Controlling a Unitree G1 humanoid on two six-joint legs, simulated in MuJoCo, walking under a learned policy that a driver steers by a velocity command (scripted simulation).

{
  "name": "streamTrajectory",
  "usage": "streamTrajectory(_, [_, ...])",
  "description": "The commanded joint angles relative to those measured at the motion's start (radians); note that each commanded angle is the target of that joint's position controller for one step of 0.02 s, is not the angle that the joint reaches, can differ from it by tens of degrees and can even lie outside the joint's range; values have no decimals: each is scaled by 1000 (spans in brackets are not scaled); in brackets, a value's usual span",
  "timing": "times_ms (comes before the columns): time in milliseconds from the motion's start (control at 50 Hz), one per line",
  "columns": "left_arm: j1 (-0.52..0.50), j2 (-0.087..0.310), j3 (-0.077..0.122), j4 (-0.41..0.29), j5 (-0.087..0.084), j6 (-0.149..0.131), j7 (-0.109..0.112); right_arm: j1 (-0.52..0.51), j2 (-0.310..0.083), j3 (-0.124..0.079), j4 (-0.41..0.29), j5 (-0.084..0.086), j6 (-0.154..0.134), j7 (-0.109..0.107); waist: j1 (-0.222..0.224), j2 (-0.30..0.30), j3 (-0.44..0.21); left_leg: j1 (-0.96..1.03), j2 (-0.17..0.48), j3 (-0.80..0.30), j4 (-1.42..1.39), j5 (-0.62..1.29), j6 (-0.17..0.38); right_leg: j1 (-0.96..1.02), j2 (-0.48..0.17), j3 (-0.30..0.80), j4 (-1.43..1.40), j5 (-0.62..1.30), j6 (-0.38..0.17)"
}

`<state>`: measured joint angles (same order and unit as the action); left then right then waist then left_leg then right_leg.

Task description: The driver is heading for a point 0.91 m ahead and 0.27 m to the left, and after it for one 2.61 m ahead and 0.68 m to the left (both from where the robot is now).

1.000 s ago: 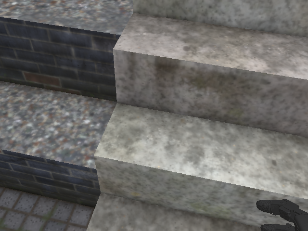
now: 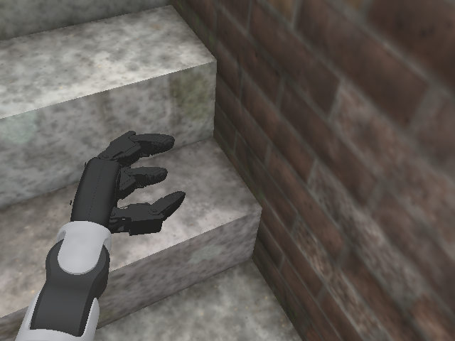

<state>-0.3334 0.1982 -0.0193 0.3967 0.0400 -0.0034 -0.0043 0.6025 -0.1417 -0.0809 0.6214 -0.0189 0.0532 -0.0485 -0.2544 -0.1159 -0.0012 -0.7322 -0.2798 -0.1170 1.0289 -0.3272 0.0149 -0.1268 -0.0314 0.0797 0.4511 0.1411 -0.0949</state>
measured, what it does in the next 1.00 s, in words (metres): goes down, turning left: right foot 0.15 m lower, then left foot 0.15 m higher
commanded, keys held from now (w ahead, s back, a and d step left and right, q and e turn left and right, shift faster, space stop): w+q+shift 0.60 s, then w+shift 0.12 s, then w+e+shift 0.28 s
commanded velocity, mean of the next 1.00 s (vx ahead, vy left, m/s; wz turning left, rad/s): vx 1.00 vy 0.00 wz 0.62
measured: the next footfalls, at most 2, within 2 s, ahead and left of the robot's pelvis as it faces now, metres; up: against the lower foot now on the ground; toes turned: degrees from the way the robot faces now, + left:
right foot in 0.06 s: -0.08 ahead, -0.09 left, -0.15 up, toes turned -5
left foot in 0.14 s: +0.08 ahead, +0.08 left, +0.00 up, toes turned -9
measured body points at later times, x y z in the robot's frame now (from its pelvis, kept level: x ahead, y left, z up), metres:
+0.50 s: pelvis -0.09 -0.08 -0.15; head -0.04 -0.05 +0.30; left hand +0.01 +0.24 -0.26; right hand +0.19 -0.22 -0.19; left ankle -0.07 +0.09 -0.56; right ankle -0.13 -0.16 -0.88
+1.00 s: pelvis -0.11 +0.12 -0.04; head -0.06 +0.12 +0.41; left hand -0.31 +0.27 -0.15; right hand +0.21 +0.23 -0.06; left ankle -0.10 +0.25 -0.69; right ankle -0.08 -0.08 -0.67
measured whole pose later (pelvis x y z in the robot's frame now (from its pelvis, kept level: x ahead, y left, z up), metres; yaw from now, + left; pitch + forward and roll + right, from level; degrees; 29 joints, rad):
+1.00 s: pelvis -0.11 +0.12 -0.04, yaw +42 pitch -1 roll +6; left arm 0.46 0.20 0.01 0.84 -0.01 -0.02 -0.01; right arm -0.09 -0.10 0.02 0.43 -0.02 -0.05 0.00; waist 0.13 0.00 0.11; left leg -0.62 0.07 0.31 1.06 -0.74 -0.25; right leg -0.36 -0.22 0.07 1.22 -0.47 -0.08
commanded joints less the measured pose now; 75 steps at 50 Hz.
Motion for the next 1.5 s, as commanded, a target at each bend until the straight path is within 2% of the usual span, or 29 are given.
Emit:
streamTrajectory(20, [-215,15,-17,-64,17,31,-37,-186,-157,-50,-186,10,-22,-1,5,-130,-143,-62,-8,-195,64,-376,-53,189,-113,5,-193,748,11])
streamTrajectory(60, [-274,66,-15,-29,12,28,-4,-96,-182,-38,-176,9,-9,-11,-23,-165,-132,-114,-45,43,532,-377,-83,118,-183,-140,-87,1188,39])
streamTrajectory(100, [-345,171,29,15,-1,-56,-14,341,-110,5,-32,-78,10,-2,-145,-225,-358,271,117,103,653,-324,-75,30,-332,-158,34,1337,-90])
streamTrajectory(160, [-195,42,8,13,-38,-19,21,49,-193,-7,-20,-64,-65,48,16,101,-172,119,109,-4,-90,129,103,149,-115,-191,369,788,-20])
streamTrajectory(180, [-147,-28,-18,-42,-56,-8,17,-143,-232,-2,-92,-67,-96,51,134,373,-56,-184,227,-535,-377,35,263,116,66,-95,569,-131,30])
streamTrajectory(200, [-103,53,19,-67,-74,-4,8,-268,-203,7,-152,-56,-138,38,191,358,38,-336,235,-847,-590,-207,295,98,90,145,686,-439,27])
streamTrajectory(240, [12,95,33,-59,-34,1,-4,-386,-140,20,-195,12,-171,-18,240,220,122,-471,185,-818,-470,-245,239,27,35,314,699,-589,2])
streamTrajectory(300, [177,-65,-22,100,77,29,-64,-605,19,48,-271,131,-114,-78,312,-308,115,-589,-38,2,542,-308,-69,79,-150,-37,-173,189,-22])
streamTrajectory(380, [188,133,25,249,17,3,-5,-126,-18,94,-267,3,-38,-74,64,-148,-183,-589,196,13,1060,-300,-134,141,-276,-43,5,626,-53])
streamTrajectory(420, [388,130,47,290,2,37,57,-410,-11,105,-311,20,-80,21,164,-45,-114,-895,286,4,1070,-403,-77,435,-317,-92,47,663,-5])
streamTrajectory(500, [439,355,154,326,-41,27,78,-434,4,153,-351,37,-51,59,121,37,-216,-952,563,-51,1151,-177,-124,379,-536,90,-86,36,-17])
streamTrajectory(560, [651,265,129,369,-2,15,97,-780,14,153,-384,85,-70,76,297,287,-109,-1144,509,58,1264,-193,-141,484,-381,-2,-89,-140,-10])
streamTrajectory(620, [663,209,93,377,12,-5,112,-788,45,173,-439,93,-62,76,244,172,-64,-886,517,80,1163,-76,-169,297,-381,-80,-188,-73,-2])
streamTrajectory(660, [671,301,115,371,-33,-31,103,-669,93,199,-451,87,-43,58,189,66,-45,-773,574,4,998,-32,-142,279,-477,31,-301,-302,-71])
streamTrajectory(780, [950,154,77,465,-2,-1,70,-1016,127,228,-531,67,-63,108,358,68,112,-732,448,187,550,-319,-116,517,-391,-146,-345,386,-83])
streamTrajectory(840, [1037,226,60,586,-28,-30,28,-823,1,161,-489,103,-82,115,205,11,-80,218,320,239,-13,-311,-2,220,-369,-191,-205,907,-98])
streamTrajectory(900, [868,274,61,515,-47,-93,-7,-382,-142,49,-298,20,-79,43,32,-38,-566,1289,517,-285,-173,219,140,-408,-286,-41,378,301,-71])
streamTrajectory(920, [730,249,72,449,-55,-85,-4,-396,-125,45,-241,21,-66,28,67,-7,-542,1128,553,-284,-311,352,123,-356,-203,-26,544,-332,-42])
streamTrajectory(940, [760,155,67,365,-63,-65,-7,-580,-107,70,-268,-33,-95,35,260,119,-474,997,634,-224,-348,653,114,-448,-161,2,849,-576,-4])
streamTrajectory(980, [972,73,67,384,-55,-20,-10,-938,30,102,-315,-28,-154,48,531,216,-337,619,603,21,-344,639,50,-424,-88,-74,1048,-833,23])
streamTrajectory(1040, [1454,9,67,533,-7,53,-8,-1270,13,87,-343,39,-154,36,808,95,-84,97,526,356,-372,336,-109,-62,-7,-233,984,-633,22])
streamTrajectory(1200, [1518,2,74,588,-50,59,-23,-1465,115,133,-357,60,-214,99,759,176,2,391,579,376,-385,277,-51,-218,-221,-131,366,-302,-98])
streamTrajectory(1280, [1675,-120,31,744,5,33,-49,-1604,189,167,-391,91,-166,114,748,51,-76,552,596,448,-231,313,-17,-208,-227,-196,60,-143,-69])
streamTrajectory(1360, [1771,-232,12,853,-14,-40,-86,-1751,239,155,-377,114,-61,73,702,-21,16,403,461,376,149,-305,-90,-262,-231,98,-120,8,31])
streamTrajectory(1400, [1570,-52,75,747,8,-85,-88,-1687,309,139,-369,142,-33,58,544,-138,140,237,263,179,397,-288,-158,-477,-244,714,-299,-564,-4])
streamTrajectory(1420, [1256,151,141,598,51,-74,-46,-1471,226,108,-291,136,-33,38,437,-230,273,210,218,77,525,-159,-205,-706,-295,1049,-497,-1407,-144])
streamTrajectory(1440, [1066,125,150,527,90,-68,-20,-1432,91,55,-273,144,-38,10,396,-258,250,269,193,87,672,-134,-219,-788,-316,989,-517,-1385,-95])
streamTrajectory(1480, [1039,-137,80,460,6,-54,35,-1374,90,18,-304,120,-39,-40,408,-148,122,409,174,176,641,-25,-214,-678,-175,477,-353,-854,83])
streamTrajectory(1500, [1177,-130,88,497,-13,-35,49,-1409,129,21,-325,95,-48,-63,470,-73,114,363,160,206,452,-19,-190,-542,-127,364,-299,-730,96])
